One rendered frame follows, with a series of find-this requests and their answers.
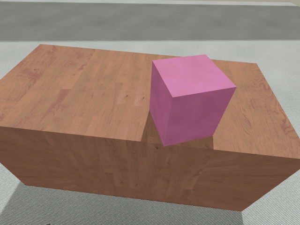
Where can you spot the carton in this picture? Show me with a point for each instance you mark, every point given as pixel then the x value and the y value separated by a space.
pixel 188 97

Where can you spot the pedestal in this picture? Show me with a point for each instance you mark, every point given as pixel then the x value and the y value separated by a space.
pixel 78 119

